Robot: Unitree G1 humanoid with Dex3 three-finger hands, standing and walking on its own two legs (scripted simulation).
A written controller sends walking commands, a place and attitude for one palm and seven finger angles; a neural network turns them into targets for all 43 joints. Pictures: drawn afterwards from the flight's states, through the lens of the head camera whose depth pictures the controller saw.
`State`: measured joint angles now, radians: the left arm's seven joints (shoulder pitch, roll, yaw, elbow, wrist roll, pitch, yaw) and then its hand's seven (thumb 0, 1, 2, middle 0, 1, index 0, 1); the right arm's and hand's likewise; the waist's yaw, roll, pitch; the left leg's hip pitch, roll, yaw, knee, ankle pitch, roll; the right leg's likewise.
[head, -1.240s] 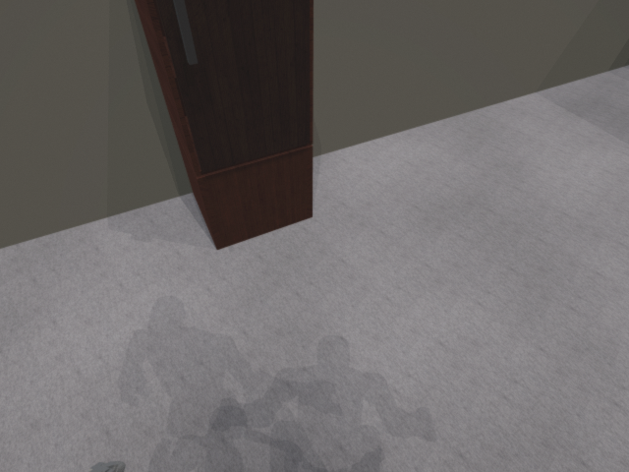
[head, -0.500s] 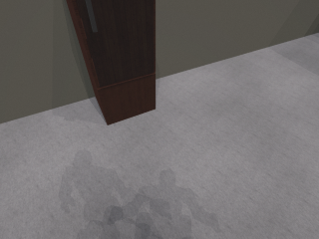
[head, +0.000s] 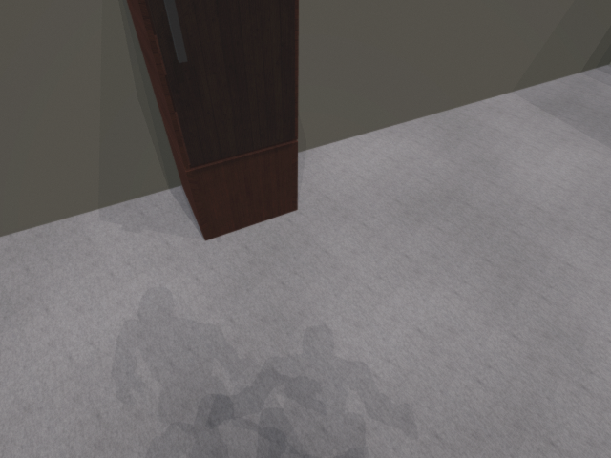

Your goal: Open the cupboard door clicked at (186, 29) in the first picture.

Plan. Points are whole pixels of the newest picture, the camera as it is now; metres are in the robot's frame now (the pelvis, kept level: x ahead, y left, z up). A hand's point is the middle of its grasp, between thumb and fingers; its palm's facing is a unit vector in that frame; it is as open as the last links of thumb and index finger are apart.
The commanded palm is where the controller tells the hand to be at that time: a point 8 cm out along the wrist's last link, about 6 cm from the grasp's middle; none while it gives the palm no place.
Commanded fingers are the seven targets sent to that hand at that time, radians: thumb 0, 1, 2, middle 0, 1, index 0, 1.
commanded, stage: look at it before walking up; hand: left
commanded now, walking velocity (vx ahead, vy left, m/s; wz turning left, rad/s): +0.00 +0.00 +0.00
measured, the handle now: (173, 25) +1.07 +0.42 +0.11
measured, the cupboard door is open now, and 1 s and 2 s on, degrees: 0 0 0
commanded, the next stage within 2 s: walk to a spot facing it in 0.30 s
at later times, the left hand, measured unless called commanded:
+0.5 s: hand out of the picture +0.07 +0.25 -0.16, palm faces -0.02 -0.94 -0.33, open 7.4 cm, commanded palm none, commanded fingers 0.00 0.90 0.90 -0.20 -0.30 -0.20 -0.30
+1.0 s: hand out of the picture +0.09 +0.13 -0.17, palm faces -0.15 -0.97 -0.17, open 7.4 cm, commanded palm none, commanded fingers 0.00 0.90 0.90 -0.20 -0.30 -0.20 -0.30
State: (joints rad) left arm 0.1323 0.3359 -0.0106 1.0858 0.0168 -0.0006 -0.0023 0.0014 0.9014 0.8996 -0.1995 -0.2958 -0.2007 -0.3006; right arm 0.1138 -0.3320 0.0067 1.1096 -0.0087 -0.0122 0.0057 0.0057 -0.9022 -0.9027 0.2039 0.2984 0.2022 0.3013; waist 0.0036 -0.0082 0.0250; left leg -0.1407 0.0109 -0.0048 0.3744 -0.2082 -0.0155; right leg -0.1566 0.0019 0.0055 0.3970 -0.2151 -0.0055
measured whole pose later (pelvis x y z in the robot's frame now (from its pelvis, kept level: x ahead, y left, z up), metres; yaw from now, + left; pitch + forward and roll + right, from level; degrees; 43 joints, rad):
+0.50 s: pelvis +0.01 +0.00 +0.00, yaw -1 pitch -2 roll +0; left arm 0.16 0.33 -0.01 1.09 0.02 0.01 0.00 0.00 0.90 0.90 -0.20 -0.30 -0.20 -0.30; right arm 0.12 -0.32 0.01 1.11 -0.01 0.00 0.00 0.01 -0.90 -0.90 0.20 0.30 0.20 0.30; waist 0.02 0.00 0.02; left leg -0.13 0.01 0.01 0.38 -0.22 -0.02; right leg -0.15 0.01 0.02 0.40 -0.23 0.00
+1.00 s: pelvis +0.13 -0.04 +0.00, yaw -14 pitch +1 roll +1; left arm 0.46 0.12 0.02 1.07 0.03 -0.05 0.00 0.00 0.90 0.90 -0.20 -0.30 -0.20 -0.30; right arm 0.16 -0.20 -0.05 0.99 -0.02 -0.01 0.02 0.01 -0.91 -0.90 0.20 0.30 0.20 0.30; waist 0.04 0.01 0.03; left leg -0.62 0.12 0.06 1.04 -0.22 -0.07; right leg -0.08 0.05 0.04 0.37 -0.32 -0.06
